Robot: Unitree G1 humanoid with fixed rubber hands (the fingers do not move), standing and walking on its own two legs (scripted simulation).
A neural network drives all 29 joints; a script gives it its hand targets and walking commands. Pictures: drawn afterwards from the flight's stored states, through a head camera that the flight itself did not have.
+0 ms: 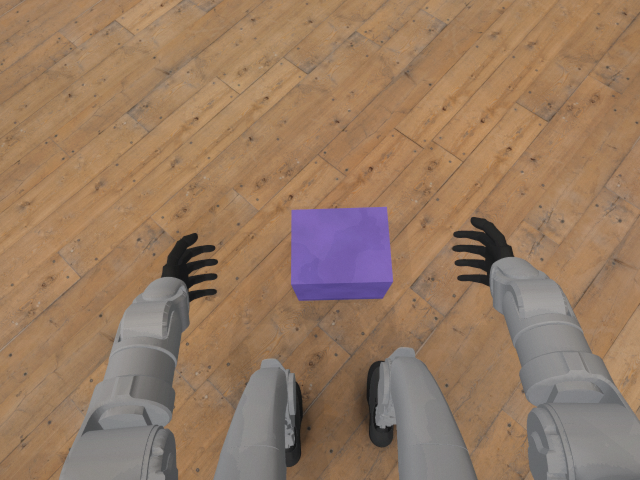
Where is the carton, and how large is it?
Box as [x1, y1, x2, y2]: [291, 207, 392, 300]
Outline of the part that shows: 386,207 291,210 291,284 299,300 382,298 392,282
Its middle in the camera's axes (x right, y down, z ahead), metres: +0.05 +0.05 +1.04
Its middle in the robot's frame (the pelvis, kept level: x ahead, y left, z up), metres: +0.52 -0.01 -0.57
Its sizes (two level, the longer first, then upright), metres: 0.240 0.192 0.212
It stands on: the floor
